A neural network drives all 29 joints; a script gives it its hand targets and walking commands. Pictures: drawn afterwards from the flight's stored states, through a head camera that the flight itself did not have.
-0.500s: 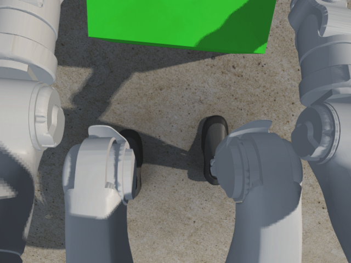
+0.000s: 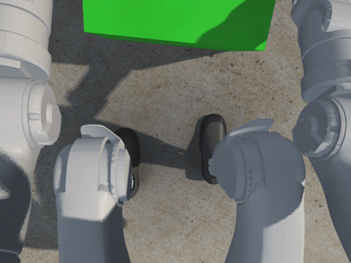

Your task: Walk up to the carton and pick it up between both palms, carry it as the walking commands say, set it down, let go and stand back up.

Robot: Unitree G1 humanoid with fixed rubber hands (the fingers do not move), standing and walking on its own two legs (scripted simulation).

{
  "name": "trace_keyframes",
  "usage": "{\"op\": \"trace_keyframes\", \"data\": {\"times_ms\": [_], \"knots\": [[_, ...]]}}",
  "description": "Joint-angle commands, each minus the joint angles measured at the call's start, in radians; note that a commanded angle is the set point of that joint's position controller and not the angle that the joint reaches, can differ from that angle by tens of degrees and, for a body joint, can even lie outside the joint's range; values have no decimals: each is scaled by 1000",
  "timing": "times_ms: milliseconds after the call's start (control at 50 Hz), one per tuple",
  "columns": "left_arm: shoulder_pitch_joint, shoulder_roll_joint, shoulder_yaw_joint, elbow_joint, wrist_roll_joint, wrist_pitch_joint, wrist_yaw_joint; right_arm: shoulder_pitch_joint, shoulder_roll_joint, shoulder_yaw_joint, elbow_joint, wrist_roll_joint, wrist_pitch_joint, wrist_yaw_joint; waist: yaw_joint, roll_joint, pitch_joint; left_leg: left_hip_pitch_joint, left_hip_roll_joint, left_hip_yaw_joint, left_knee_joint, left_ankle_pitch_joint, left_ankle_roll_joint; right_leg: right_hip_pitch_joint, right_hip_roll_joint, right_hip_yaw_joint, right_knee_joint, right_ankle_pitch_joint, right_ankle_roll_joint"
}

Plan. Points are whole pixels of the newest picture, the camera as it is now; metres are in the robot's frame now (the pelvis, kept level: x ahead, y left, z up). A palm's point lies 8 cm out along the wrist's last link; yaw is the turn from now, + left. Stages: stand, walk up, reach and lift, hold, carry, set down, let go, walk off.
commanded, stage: set down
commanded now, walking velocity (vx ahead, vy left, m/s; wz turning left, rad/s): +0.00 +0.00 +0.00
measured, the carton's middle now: out of the picture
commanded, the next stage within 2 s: none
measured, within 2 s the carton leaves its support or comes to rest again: neither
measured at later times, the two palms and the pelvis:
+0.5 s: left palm out of the picture +0.59 +0.18 -0.18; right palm out of the picture +0.54 -0.24 -0.18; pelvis +0.00 +0.00 +0.00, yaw +0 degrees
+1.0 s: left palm out of the picture +0.61 +0.19 -0.12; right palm out of the picture +0.55 -0.25 -0.12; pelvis +0.00 +0.00 +0.02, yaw +0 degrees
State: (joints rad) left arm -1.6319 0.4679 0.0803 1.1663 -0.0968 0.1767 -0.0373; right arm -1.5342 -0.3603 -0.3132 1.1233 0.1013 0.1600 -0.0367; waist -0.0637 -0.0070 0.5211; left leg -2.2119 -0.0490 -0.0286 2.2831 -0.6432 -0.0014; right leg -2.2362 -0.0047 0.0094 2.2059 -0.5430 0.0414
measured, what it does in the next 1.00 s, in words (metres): stands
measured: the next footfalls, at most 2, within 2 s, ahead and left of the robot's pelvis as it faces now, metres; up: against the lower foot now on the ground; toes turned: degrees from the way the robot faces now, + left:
none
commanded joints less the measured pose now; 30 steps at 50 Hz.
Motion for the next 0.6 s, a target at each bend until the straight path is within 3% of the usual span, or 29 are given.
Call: {"op": "trace_keyframes", "data": {"times_ms": [0, 60, 140, 220, 360, 580], "knots": [[-377, -521, -124, -131, -39, -29, -139, -425, 478, 118, -145, 31, -43, 140, -64, 93, -988, 396, -10, 23, -213, 275, 1, 511, 51, -90, -104, 285, -29], [-353, -349, -94, -122, -33, -42, -90, -375, 311, 68, -121, 14, -63, 94, -68, 93, -1004, 414, -4, 24, -213, 283, -10, 534, 44, -91, -106, 296, -22], [-362, -4, -83, -98, -66, -69, 12, -314, -11, 18, -84, 24, -100, -2, -69, 91, -1074, 442, 12, 20, -214, 301, -23, 588, 28, -81, -106, 326, -18], [-366, 127, -92, -35, -105, -82, 68, -297, -134, 17, -27, 51, -113, -56, -71, 100, -1171, 464, 24, 4, -201, 340, -29, 608, 17, -66, -94, 367, -13], [-303, 172, -84, 23, -110, -88, 78, -230, -168, 20, 7, 61, -114, -65, -66, 99, -1185, 424, 37, -1, -189, 350, -26, 584, 11, -53, -93, 393, -6], [-339, 222, -99, -29, -141, -87, 55, -241, -208, 37, -43, 100, -107, -48, -70, 115, -1221, 448, 51, -4, -180, 358, -21, 586, -4, -53, -92, 414, -15]]}}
